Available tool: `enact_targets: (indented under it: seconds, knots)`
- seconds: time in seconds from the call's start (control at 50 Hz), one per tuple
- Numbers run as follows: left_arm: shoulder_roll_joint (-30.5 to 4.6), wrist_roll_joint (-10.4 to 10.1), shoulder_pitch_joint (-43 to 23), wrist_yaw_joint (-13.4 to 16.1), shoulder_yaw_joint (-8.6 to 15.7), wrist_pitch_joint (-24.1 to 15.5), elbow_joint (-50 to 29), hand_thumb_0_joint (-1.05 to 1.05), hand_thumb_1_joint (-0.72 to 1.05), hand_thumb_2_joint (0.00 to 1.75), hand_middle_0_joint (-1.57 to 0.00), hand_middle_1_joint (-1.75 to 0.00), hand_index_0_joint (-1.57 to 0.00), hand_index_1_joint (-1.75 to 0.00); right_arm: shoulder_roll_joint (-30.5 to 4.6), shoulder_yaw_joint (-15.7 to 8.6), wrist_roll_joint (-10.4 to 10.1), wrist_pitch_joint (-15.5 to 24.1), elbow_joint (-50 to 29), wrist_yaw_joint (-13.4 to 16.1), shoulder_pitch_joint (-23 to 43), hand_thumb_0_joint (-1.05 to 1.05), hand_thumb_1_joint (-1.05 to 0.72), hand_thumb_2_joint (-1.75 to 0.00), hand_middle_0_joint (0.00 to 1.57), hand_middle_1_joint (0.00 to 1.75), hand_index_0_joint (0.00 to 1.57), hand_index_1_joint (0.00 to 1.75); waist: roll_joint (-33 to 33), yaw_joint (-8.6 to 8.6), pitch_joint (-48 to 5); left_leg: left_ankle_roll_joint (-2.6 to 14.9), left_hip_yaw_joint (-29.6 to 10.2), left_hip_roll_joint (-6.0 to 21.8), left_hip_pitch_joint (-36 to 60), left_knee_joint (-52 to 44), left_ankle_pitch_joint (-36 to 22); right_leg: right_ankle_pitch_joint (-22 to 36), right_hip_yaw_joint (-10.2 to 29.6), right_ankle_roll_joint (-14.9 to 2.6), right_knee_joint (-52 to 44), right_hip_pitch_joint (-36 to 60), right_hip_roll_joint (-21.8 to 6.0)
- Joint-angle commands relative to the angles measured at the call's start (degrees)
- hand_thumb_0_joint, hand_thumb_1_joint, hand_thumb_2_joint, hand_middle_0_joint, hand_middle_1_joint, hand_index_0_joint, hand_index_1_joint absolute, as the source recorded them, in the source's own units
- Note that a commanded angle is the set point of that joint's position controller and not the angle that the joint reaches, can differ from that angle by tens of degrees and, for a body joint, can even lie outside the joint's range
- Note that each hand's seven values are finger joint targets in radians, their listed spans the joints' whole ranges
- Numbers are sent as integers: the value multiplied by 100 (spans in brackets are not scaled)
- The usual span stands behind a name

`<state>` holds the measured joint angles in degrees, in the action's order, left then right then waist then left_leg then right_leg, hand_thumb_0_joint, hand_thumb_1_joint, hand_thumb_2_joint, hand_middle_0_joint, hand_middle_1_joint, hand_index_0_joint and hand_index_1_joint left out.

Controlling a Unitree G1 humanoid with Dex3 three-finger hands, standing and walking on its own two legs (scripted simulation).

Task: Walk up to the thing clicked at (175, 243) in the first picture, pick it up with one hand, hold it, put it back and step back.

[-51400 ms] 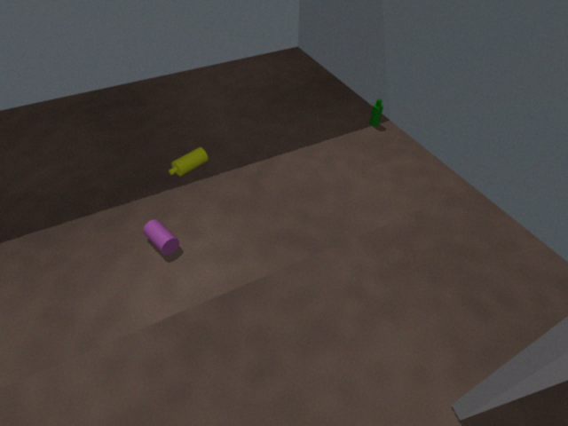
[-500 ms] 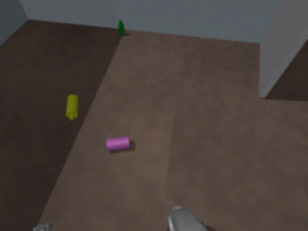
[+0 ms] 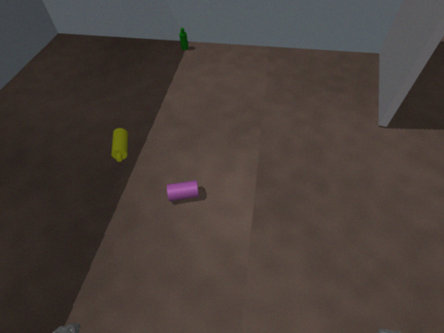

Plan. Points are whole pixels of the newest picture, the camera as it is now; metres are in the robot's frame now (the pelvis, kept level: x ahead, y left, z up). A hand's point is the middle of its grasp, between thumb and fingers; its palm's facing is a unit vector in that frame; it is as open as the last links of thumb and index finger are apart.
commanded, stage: walk up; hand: left
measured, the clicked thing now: (183, 190) +0.85 +0.21 -0.71
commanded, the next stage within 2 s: stand in 0.88 s
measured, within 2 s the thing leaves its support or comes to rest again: neither
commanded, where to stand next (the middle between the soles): +0.47 -0.01 m, yaw -1 degrees
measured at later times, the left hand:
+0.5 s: hand out of the picture +0.06 +0.25 -0.14, palm faces -0.01 -0.94 -0.33, open 7.4 cm
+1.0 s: hand out of the picture +0.10 +0.25 -0.13, palm faces -0.03 -0.94 -0.34, open 7.4 cm
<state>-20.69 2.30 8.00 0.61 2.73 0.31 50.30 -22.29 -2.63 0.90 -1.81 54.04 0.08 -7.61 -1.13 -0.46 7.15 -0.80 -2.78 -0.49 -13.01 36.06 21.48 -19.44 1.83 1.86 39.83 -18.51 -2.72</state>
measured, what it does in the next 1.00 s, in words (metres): stands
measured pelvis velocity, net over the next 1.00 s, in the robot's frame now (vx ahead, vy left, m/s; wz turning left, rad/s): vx -0.01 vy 0.00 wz -0.02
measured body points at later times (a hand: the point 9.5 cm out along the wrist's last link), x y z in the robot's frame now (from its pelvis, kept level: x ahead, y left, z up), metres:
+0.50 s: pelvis -0.02 +0.00 +0.02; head -0.01 +0.00 +0.47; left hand +0.06 +0.30 -0.11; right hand +0.05 -0.31 -0.11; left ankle -0.02 +0.13 -0.72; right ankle -0.03 -0.13 -0.72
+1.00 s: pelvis -0.01 +0.00 +0.03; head +0.01 +0.00 +0.47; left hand +0.10 +0.29 -0.10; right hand +0.09 -0.31 -0.10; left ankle -0.02 +0.13 -0.72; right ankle -0.03 -0.13 -0.72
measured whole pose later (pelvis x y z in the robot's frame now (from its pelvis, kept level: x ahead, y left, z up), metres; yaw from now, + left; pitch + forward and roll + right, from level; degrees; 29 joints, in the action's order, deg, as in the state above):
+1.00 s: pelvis -0.01 +0.00 +0.03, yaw -1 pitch -2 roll +0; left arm -20.1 0.3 3.8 -0.2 0.9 -0.9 62.3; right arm -19.8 -0.9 0.4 0.8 61.4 -0.3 -4.0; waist -0.1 0.2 3.7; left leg -0.8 -1.5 0.8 -6.8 22.8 13.8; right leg -13.4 1.0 1.0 21.7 -6.2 -0.5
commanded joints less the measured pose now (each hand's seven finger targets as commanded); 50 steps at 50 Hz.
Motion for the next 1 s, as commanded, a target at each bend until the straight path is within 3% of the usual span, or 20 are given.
enact_targets:
  seconds: [0.0,0.02,0.04,0.08,0.14,0.18,0.2,0.22,0.24,0.26,0.3,0.32,0.38,0.4,0.44,0.48,0.56,0.84,0.9,0.98]
  knots:
    - [-777,-172,88,14,210,34,-396,0,90,90,-20,-30,-20,-30,-1385,-401,202,367,-217,137,-67,0,-90,-90,20,30,20,30,-521,-139,-866,639,-2214,1624,1167,-1987,-1420,-975,55,-272,848,-1103,441]
    - [-1175,-122,-239,84,318,62,-306,0,90,90,-20,-30,-20,-30,-1849,-458,142,371,-296,128,48,0,-90,-90,20,30,20,30,-775,158,-681,1359,-2695,2291,-263,-2140,-433,-1488,418,-229,1188,-423,130]
    - [-1351,-122,-322,42,345,41,-232,0,90,90,-20,-30,-20,-30,-1798,-479,136,386,-361,129,473,0,-90,-90,20,30,20,30,-735,32,-339,1469,-2596,2234,-986,-2289,92,-1194,430,-232,1294,13,-15]
    - [-1269,-156,-52,-87,382,17,-93,0,90,90,-20,-30,-20,-30,-1369,-329,193,440,-403,115,707,0,-90,-90,20,30,20,30,-824,-191,-284,939,-1163,1329,-725,-1884,-200,-737,338,-308,814,164,31]
    - [-1133,-131,58,-150,381,-60,66,0,90,90,-20,-30,-20,-30,-1336,-353,152,427,-303,66,470,0,-90,-90,20,30,20,30,-980,-106,-406,655,-886,982,-593,-1551,38,-232,-167,-287,-707,689,230]
    - [-1106,-72,119,-117,384,-125,158,0,90,90,-20,-30,-20,-30,-1186,-306,101,342,-316,42,317,0,-90,-90,20,30,20,30,-652,-127,-559,500,-695,777,-659,-1193,154,139,-110,-365,-1669,1278,345]
    - [-1192,-41,264,-89,397,-171,208,0,90,90,-20,-30,-20,-30,-1035,-253,58,334,-345,40,300,0,-90,-90,20,30,20,30,-432,-191,-713,396,-563,669,-810,-915,102,341,240,-432,-1705,1626,175]
    - [-1384,8,458,-47,436,-237,266,0,90,90,-20,-30,-20,-30,-861,-197,22,346,-396,42,271,0,-90,-90,20,30,20,30,200,-240,-892,245,-302,416,-1145,-224,-119,389,1125,-600,-2044,1988,-419]
    - [-1658,-18,259,-35,465,-260,258,0,90,90,-20,-30,-20,-30,-694,-163,16,342,-361,52,254,0,-90,-90,20,30,20,30,762,-177,-786,109,25,-21,-1321,225,469,-326,2020,-1030,-2364,1546,-1114]
    - [-1802,-9,-223,-60,460,-258,110,0,90,90,-20,-30,-20,-30,-843,-211,48,331,-241,70,82,0,-90,-90,20,30,20,30,910,-59,-629,45,51,124,-701,606,907,-954,2341,-1332,-2471,555,-1535]
    - [-1542,-45,-763,-88,362,-220,-35,0,90,90,-20,-30,-20,-30,-985,-257,23,368,-36,15,-260,0,-90,-90,20,30,20,30,850,258,-451,111,63,153,74,60,569,-1333,1567,-1092,-2351,-182,-1096]
    - [-1390,-56,-756,-87,328,-220,-17,0,90,90,-20,-30,-20,-30,-952,-251,19,410,33,13,-322,0,-90,-90,20,30,20,30,800,315,-478,167,18,168,245,-647,-96,-722,1111,-798,-2125,-87,-806]
    - [-1112,-145,-434,-129,215,-212,165,0,90,90,-20,-30,-20,-30,-1040,-252,91,501,15,53,-93,0,-90,-90,20,30,20,30,369,93,-727,457,-923,808,618,-1552,-781,877,417,-379,-1215,29,-121]
    - [-1084,-181,-302,-141,206,-194,268,0,90,90,-20,-30,-20,-30,-1125,-214,80,512,3,62,81,0,-90,-90,20,30,20,30,197,-41,-723,562,-1199,1003,317,-1657,-420,463,328,-329,-1280,215,8]
    - [-1155,-164,-296,-121,229,-226,395,0,90,90,-20,-30,-20,-30,-1198,-192,67,499,35,38,281,0,-90,-90,20,30,20,30,35,-96,-604,492,-1018,958,-288,-1641,-403,236,386,-389,-1597,938,-45]
    - [-1199,-169,-297,-105,223,-261,445,0,90,90,-20,-30,-20,-30,-1060,-152,62,519,69,51,341,0,-90,-90,20,30,20,30,-129,-80,-750,322,-536,687,-38,-1443,-1354,1274,468,-457,-1600,1122,-195]
    - [-1239,-198,-332,-68,200,-269,521,0,90,90,-20,-30,-20,-30,-1018,-143,14,517,181,78,204,0,-90,-90,20,30,20,30,-189,-12,-1048,251,-250,600,312,-1152,-2510,2139,372,-481,-1561,1346,-297]
    - [-1173,-169,-646,-36,176,-232,630,0,90,90,-20,-30,-20,-30,-919,-157,20,451,276,91,519,0,-90,-90,20,30,20,30,193,16,-1002,253,-194,621,401,-1322,-2229,2138,338,-414,-1804,1447,-324]
    - [-1093,-229,-601,-26,58,-254,827,0,90,90,-20,-30,-20,-30,-946,-97,-68,426,358,55,583,0,-90,-90,20,30,20,30,4,59,-1158,227,-301,773,902,-1487,-3122,2853,345,-332,-1935,1463,-430]
    - [-1138,-217,-685,-1,43,-246,930,0,90,90,-20,-30,-20,-30,-941,-58,-78,396,444,54,603,0,-90,-90,20,30,20,30,61,81,-1147,205,-272,768,941,-1651,-3028,2750,285,-280,-2056,1600,-416]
